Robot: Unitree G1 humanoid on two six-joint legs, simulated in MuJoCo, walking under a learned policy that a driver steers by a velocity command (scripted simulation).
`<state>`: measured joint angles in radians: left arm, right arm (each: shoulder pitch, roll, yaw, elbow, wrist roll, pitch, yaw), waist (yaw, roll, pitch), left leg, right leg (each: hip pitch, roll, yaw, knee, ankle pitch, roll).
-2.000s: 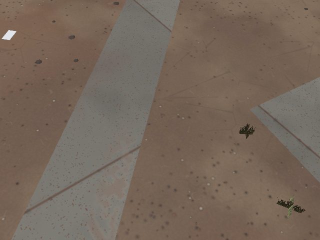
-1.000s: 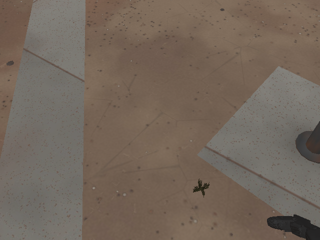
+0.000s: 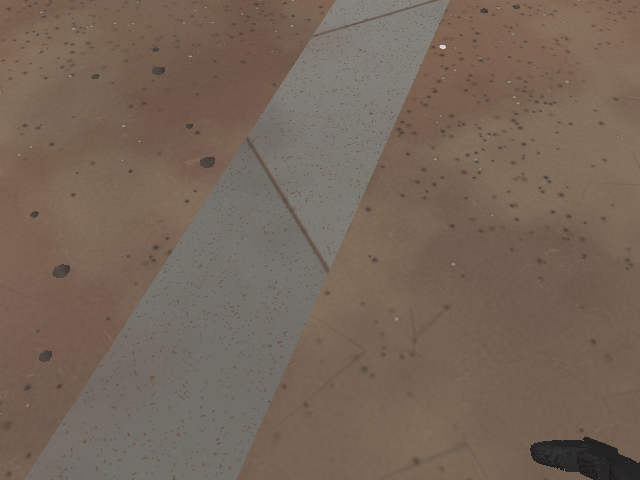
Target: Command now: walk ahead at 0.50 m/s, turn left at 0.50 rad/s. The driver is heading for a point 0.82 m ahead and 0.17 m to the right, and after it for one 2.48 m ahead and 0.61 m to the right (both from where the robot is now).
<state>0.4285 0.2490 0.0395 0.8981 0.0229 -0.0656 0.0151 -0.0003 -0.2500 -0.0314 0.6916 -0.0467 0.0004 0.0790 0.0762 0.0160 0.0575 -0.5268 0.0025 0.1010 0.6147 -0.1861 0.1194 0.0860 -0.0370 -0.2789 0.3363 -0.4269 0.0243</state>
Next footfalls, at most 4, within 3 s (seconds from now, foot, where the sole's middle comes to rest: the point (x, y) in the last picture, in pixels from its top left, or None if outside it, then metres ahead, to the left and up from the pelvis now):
0.02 left None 0.16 0.08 -0.76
0.58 right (395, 476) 0.45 -0.08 -0.76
1.08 left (372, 319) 0.80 -0.03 -0.76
1.52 right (462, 335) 0.78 -0.23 -0.76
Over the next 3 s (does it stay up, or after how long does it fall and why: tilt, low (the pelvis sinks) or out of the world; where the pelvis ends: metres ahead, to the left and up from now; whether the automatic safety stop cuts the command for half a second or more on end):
stays up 0.76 -0.06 0.02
